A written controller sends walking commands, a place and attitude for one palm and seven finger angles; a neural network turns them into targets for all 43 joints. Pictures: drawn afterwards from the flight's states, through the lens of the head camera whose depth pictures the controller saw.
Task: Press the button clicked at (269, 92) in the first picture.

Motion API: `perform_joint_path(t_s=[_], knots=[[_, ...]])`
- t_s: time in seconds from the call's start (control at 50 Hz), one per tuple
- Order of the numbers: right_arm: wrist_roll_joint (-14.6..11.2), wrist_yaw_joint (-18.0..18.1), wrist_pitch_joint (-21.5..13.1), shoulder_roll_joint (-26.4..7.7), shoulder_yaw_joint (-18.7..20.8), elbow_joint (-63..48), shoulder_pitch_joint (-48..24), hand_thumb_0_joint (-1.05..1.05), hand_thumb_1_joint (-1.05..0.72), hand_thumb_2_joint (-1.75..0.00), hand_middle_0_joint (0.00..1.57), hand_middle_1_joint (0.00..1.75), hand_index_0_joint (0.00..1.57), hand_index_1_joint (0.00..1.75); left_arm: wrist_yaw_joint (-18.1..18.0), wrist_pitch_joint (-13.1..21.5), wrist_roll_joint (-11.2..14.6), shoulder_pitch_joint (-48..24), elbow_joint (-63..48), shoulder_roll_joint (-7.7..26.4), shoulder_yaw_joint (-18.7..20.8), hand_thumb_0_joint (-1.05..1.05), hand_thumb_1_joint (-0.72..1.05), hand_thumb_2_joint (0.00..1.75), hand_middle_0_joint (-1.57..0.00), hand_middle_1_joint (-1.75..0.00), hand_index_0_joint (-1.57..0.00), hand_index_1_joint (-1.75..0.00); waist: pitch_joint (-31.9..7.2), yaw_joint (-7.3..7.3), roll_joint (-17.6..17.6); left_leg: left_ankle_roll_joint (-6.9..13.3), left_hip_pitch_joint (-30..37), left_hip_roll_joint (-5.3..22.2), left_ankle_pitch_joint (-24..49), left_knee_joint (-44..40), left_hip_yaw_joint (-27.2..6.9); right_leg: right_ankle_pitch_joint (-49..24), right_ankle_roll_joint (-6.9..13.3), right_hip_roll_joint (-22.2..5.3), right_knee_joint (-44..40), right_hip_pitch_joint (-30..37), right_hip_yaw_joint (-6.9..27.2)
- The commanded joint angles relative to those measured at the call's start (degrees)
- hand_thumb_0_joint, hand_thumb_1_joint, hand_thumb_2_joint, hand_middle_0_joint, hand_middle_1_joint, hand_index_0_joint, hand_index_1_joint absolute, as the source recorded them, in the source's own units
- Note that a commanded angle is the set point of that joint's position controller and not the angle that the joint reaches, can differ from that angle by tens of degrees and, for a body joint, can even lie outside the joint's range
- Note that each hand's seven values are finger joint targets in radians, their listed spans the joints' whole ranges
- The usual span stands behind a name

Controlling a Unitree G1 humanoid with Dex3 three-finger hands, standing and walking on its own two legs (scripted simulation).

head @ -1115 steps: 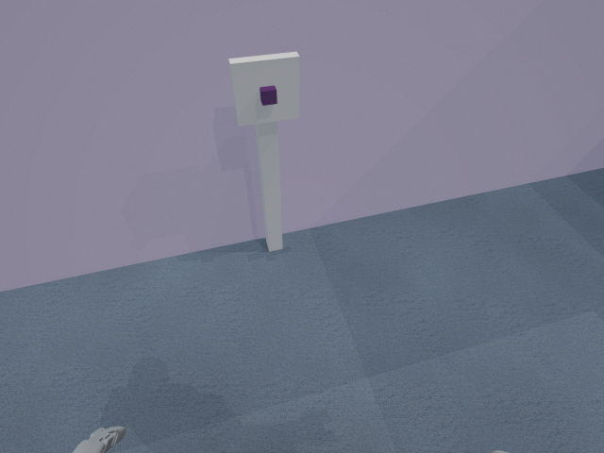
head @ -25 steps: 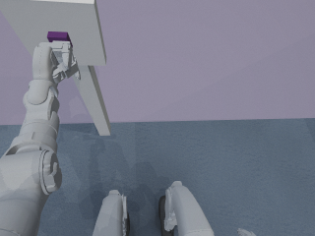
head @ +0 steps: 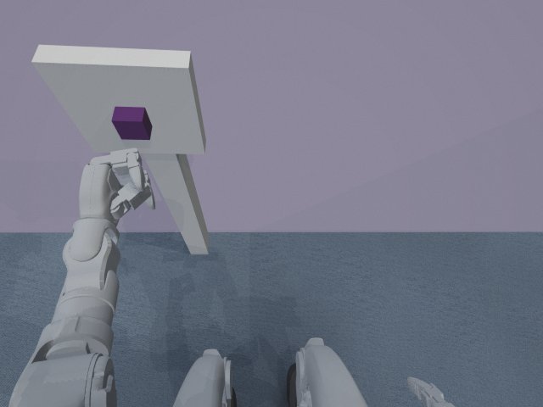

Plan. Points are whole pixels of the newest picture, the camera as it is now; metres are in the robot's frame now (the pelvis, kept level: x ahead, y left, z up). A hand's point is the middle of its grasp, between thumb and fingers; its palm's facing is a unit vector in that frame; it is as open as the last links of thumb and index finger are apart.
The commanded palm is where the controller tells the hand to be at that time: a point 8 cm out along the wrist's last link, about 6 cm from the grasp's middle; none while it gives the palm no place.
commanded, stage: pull the fist back off the button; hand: left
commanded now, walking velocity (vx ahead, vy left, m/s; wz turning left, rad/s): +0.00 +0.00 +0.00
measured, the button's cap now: (133, 121) +0.50 +0.19 +0.07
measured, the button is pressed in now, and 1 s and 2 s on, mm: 0 0 0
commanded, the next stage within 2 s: draw the hand back to the body in 0.26 s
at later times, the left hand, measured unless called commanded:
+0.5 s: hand (142, 212) +0.37 +0.17 +0.05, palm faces -0.01 -1.00 -0.05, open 3.1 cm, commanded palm +0.33 +0.22 +0.07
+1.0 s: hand (56, 259) +0.28 +0.20 +0.15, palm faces +0.17 -0.96 -0.24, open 3.1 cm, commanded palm +0.24 +0.25 +0.17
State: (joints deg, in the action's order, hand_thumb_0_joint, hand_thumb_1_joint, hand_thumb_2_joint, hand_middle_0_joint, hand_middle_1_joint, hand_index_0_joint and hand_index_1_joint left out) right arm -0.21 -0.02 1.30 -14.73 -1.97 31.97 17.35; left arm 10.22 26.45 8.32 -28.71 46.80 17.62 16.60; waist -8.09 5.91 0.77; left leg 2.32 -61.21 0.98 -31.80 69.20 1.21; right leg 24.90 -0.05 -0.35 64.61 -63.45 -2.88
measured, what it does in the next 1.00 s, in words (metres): rises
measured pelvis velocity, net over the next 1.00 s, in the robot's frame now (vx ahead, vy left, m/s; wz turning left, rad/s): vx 0.03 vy -0.01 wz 0.04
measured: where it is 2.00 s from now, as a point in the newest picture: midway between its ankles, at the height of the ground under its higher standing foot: outside the picture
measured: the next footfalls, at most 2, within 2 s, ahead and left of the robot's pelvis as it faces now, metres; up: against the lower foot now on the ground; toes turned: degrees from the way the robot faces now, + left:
none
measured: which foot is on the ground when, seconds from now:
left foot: down 0.00-1.00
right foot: down 0.00-1.00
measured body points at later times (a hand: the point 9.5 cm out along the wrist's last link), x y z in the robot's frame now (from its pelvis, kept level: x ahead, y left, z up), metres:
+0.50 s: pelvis +0.02 -0.01 +0.01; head +0.13 +0.00 +0.45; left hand +0.36 +0.22 +0.05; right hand +0.19 -0.24 -0.10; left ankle +0.00 +0.09 -0.64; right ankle +0.05 -0.13 -0.64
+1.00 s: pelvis +0.03 -0.01 +0.07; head +0.05 -0.02 +0.52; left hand +0.26 +0.25 +0.16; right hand +0.22 -0.25 +0.00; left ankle +0.00 +0.09 -0.64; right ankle +0.05 -0.13 -0.64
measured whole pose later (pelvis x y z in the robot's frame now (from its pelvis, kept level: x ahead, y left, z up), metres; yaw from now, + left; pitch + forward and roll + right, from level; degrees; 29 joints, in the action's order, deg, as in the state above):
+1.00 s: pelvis +0.03 -0.01 +0.07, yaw +2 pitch +6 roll -1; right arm -2.5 5.5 -3.2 -14.1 -1.9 28.3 14.4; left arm 1.5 8.5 7.5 16.3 -3.7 17.8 8.7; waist -6.0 0.1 2.6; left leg 0.8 -26.6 0.6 -25.9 46.0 0.0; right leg 21.0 0.9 0.0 43.5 -29.0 -3.9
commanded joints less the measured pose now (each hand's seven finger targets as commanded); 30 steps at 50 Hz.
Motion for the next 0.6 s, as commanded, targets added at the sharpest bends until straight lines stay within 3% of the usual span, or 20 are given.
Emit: perform_joint_path(t_s=[0.0, 0.02, 0.06, 0.1, 0.14, 0.18, 0.32, 0.34, 0.4, 0.44, 0.46, 0.48, 0.52, 0.58], knots=[[0.0, 0.3, -2.2, -8.4, 4.8, -4.8, 3.9, 0.00, -0.90, -0.90, 0.20, 0.30, 0.20, 0.30, 0.3, 6.8, 2.6, -11.9, -27.5, 6.1, -3.3, 0.00, 0.90, 0.90, -1.30, -1.50, -1.30, -1.50, -32.3, -1.08, 8.6, -3.2, 26.3, 0.5, 34.7, -9.8, -4.3, -19.7, 1.6, 1.5, -5.8, 18.5, 0.1], [0.0, 0.1, -2.3, -8.1, 4.9, -4.5, 3.8, 0.00, -0.90, -0.90, 0.20, 0.30, 0.20, 0.30, 0.4, 6.4, 2.9, -8.6, -27.5, 3.5, -5.3, 0.00, 0.90, 0.90, -1.30, -1.50, -1.30, -1.50, -30.1, -0.81, 7.9, -3.3, 26.5, 0.6, 36.1, -9.9, -4.4, -20.0, 1.4, 1.5, -6.3, 18.2, -0.2], [-0.3, 0.3, -2.2, -8.4, 5.2, -4.0, 3.3, 0.00, -0.90, -0.90, 0.20, 0.30, 0.20, 0.30, 0.4, 4.9, 3.0, -4.1, -26.0, 2.2, -6.5, 0.00, 0.90, 0.90, -1.30, -1.50, -1.30, -1.50, -25.0, -0.18, 3.6, -2.9, 23.2, 0.8, 34.2, -10.2, -4.4, -19.6, 1.1, 1.4, -6.6, 18.1, -0.4], [-0.4, 0.3, -2.3, -8.2, 5.3, -4.2, 2.9, 0.00, -0.90, -0.90, 0.20, 0.30, 0.20, 0.30, 0.3, 3.5, 2.7, -0.1, -27.3, 1.6, -6.8, 0.00, 0.90, 0.90, -1.30, -1.50, -1.30, -1.50, -24.1, -1.08, 4.8, -3.1, 22.9, 0.7, 35.7, -10.5, -4.4, -20.3, 1.2, 1.0, -6.2, 18.3, -0.6], [-0.5, 0.2, -2.2, -7.9, 5.4, -4.9, 2.2, 0.00, -0.90, -0.90, 0.20, 0.30, 0.20, 0.30, 0.0, 2.4, 2.8, 5.5, -28.4, 0.9, -6.9, 0.00, 0.90, 0.90, -1.30, -1.50, -1.30, -1.50, -23.3, -2.22, 3.5, -3.2, 22.6, 0.5, 36.6, -10.7, -4.0, -21.5, 1.3, 0.9, -6.4, 19.7, -0.6], [-0.4, 0.3, -2.2, -7.8, 5.3, -5.5, 1.6, 0.00, -0.90, -0.90, 0.20, 0.30, 0.20, 0.30, -0.7, 2.2, 2.6, 6.4, -29.6, 2.1, -6.0, 0.00, 0.90, 0.90, -1.30, -1.50, -1.30, -1.50, -22.1, -2.19, 1.6, -2.9, 20.4, 0.2, 35.4, -10.5, -3.9, -22.5, 1.4, 0.8, -6.0, 21.0, -0.4], [0.3, 1.0, -3.2, -6.9, 4.8, -4.9, -0.4, 0.00, -0.90, -0.90, 0.20, 0.30, 0.20, 0.30, -1.7, 4.6, 1.7, -0.6, -32.3, 2.0, -6.1, 0.00, 0.90, 0.90, -1.30, -1.50, -1.30, -1.50, -23.6, -1.29, 2.2, -2.5, 18.8, -0.6, 29.9, -8.3, -3.7, -21.4, 1.4, 0.7, -4.5, 20.5, 0.4], [0.3, 1.1, -3.4, -7.1, 4.9, -4.9, -0.6, 0.00, -0.90, -0.90, 0.20, 0.30, 0.20, 0.30, -1.6, 4.8, 1.6, -0.3, -32.1, 3.2, -5.1, 0.00, 0.90, 0.90, -1.30, -1.50, -1.30, -1.50, -24.2, -1.82, 2.5, -2.6, 18.4, -0.6, 29.0, -8.3, -3.7, -20.6, 1.5, 0.6, -4.3, 20.8, 0.5], [-0.4, 1.3, -3.5, -7.2, 4.9, -7.1, -1.4, 0.00, -0.90, -0.90, 0.20, 0.30, 0.20, 0.30, -0.2, 3.2, 2.7, 4.9, -39.9, 5.8, -3.7, 0.00, 0.90, 0.90, -1.30, -1.50, -1.30, -1.50, -31.1, -4.26, 6.3, -2.8, 25.2, -0.6, 33.9, -10.8, -3.6, -23.1, 1.6, 0.7, -5.9, 26.4, 0.8], [-1.0, 1.4, -3.4, -6.9, 4.7, -8.6, -1.6, 0.00, -0.90, -0.90, 0.20, 0.30, 0.20, 0.30, 0.6, 0.5, 3.9, 10.4, -44.2, 5.3, -4.6, 0.00, 0.90, 0.90, -1.30, -1.50, -1.30, -1.50, -31.9, -4.88, 6.6, -2.9, 28.3, -0.6, 37.1, -13.1, -3.5, -24.8, 1.4, 0.7, -8.1, 30.3, 0.4], [-1.3, 1.4, -3.4, -6.7, 4.5, -9.3, -1.8, 0.00, -0.90, -0.90, 0.20, 0.30, 0.20, 0.30, 0.9, -1.1, 4.6, 13.8, -45.2, 4.6, -4.9, 0.00, 0.90, 0.90, -1.30, -1.50, -1.30, -1.50, -31.2, -5.02, 5.3, -2.5, 28.2, -0.6, 36.8, -14.1, -3.3, -25.3, 1.3, 0.9, -9.4, 32.4, 0.3], [-1.6, 1.6, -3.2, -6.9, 4.4, -9.8, -1.7, 0.00, -0.90, -0.90, 0.20, 0.30, 0.20, 0.30, 1.2, -2.8, 5.3, 17.6, -44.0, 5.4, -3.9, 0.00, 0.90, 0.90, -1.30, -1.50, -1.30, -1.50, -29.2, -4.73, 1.9, -2.0, 26.5, -0.6, 35.4, -15.0, -3.3, -25.7, 1.2, 1.0, -10.5, 34.2, 0.2], [-2.1, 1.9, -3.0, -6.6, 4.0, -10.6, -2.8, 0.00, -0.90, -0.90, 0.20, 0.30, 0.20, 0.30, 1.3, -5.1, 6.0, 20.3, -44.6, 4.1, -4.4, 0.00, 0.90, 0.90, -1.30, -1.50, -1.30, -1.50, -22.9, -4.13, -0.7, -1.5, 22.7, -1.0, 28.6, -17.2, -2.2, -24.1, 0.8, 0.9, -12.6, 35.7, 0.0], [-2.4, 2.7, -3.3, -7.1, 3.4, -11.0, -3.9, 0.00, -0.90, -0.90, 0.20, 0.30, 0.20, 0.30, 1.1, -7.2, 7.1, 22.3, -41.9, 4.8, -2.7, 0.00, 0.90, 0.90, -1.30, -1.50, -1.30, -1.50, -13.5, -3.28, -6.2, -0.9, 18.4, -1.3, 18.1, -19.4, -1.9, -16.0, 0.5, 0.7, -16.7, 35.4, 0.7]])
